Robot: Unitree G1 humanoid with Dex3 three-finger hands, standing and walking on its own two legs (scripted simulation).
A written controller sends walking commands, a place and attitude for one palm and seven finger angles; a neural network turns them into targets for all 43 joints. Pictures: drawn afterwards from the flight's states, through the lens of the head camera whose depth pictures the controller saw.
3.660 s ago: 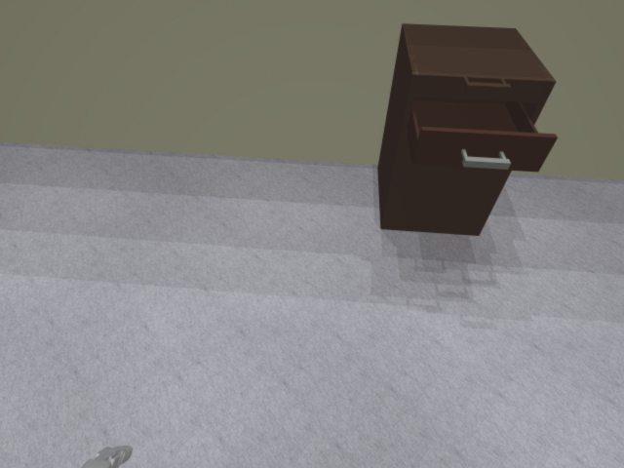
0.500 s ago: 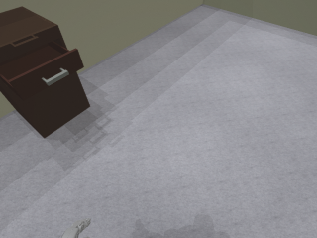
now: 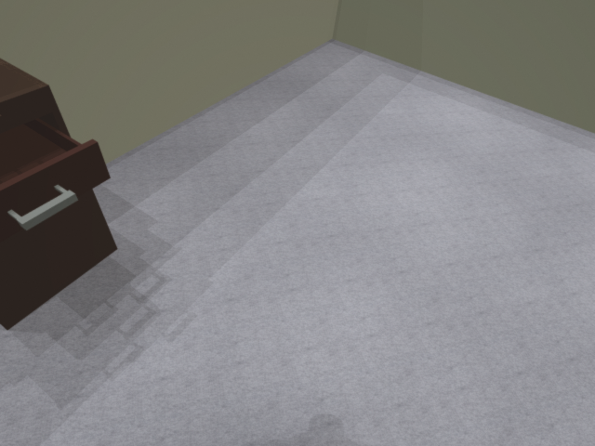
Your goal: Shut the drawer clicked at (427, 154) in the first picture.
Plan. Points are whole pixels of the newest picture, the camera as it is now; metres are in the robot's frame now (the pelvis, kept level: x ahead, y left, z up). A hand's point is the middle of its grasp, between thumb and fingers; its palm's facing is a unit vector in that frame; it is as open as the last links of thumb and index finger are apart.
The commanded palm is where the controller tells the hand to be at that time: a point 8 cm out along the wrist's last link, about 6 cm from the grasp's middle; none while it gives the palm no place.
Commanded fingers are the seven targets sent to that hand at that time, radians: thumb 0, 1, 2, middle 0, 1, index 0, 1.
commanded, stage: walk to a spot facing it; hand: left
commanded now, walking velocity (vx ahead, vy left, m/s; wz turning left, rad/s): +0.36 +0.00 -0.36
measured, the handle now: (43, 205) +0.61 +0.65 -0.20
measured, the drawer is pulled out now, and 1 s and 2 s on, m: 0.19 0.19 0.19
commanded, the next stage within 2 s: turn to face it in 0.78 s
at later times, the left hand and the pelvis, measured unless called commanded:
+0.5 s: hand (255, 329) +0.35 +0.09 -0.18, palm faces -0.26 -0.96 -0.12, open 7.4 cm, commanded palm none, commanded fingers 0.00 0.90 0.90 -0.20 -0.30 -0.20 -0.30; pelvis +0.21 -0.03 -0.02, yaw -11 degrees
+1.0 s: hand (261, 301) +0.42 +0.09 -0.18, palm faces -0.10 -0.98 -0.16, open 7.3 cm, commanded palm none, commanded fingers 0.00 0.90 0.90 -0.20 -0.30 -0.20 -0.30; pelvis +0.44 -0.08 -0.01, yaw -10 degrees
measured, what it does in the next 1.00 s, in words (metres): walks ahead: right foot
